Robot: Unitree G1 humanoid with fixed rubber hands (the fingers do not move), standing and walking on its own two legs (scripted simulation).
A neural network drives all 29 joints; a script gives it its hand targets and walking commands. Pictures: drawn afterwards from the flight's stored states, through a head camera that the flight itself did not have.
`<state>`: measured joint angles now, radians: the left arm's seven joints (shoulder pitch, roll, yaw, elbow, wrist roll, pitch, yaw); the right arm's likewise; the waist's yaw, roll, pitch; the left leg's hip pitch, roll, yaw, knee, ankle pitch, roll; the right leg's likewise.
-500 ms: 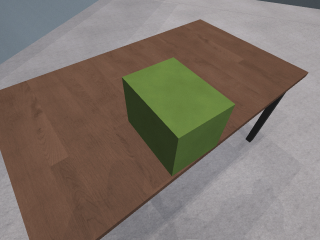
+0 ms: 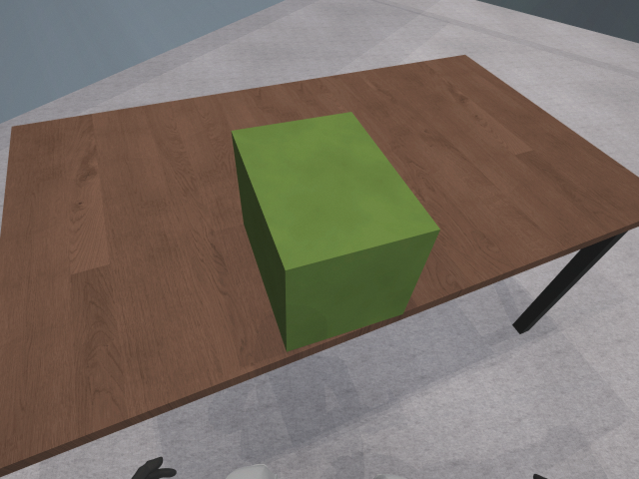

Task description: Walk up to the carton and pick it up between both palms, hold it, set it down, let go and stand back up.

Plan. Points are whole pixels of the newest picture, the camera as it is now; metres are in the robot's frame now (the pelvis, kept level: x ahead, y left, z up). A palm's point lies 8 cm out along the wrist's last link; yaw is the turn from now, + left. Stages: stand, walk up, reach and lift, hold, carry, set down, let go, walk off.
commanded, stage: walk up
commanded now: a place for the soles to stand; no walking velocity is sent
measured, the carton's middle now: (320, 226) +0.49 +0.02 +0.01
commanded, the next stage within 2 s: none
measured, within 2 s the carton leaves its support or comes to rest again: neither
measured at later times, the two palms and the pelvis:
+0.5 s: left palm out of the picture +0.06 +0.09 -0.10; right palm out of the picture +0.16 -0.45 -0.11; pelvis +0.02 -0.17 +0.00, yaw +11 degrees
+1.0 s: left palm out of the picture +0.00 +0.08 -0.08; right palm (596, 427) +0.22 -0.37 -0.08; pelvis +0.04 -0.18 +0.03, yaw +22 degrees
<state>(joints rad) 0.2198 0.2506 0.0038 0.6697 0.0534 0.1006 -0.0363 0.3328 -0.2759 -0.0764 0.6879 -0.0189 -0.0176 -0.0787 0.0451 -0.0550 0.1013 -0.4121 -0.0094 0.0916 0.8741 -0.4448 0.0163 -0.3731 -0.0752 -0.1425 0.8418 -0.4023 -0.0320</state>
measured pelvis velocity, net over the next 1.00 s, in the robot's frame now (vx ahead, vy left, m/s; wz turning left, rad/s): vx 0.04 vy -0.18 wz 0.39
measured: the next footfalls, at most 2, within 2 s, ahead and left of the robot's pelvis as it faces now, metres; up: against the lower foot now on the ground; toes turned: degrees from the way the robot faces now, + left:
left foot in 0.02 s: +0.09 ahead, +0.09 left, +0.00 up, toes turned +4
right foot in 0.34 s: +0.14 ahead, -0.28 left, +0.00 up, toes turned +29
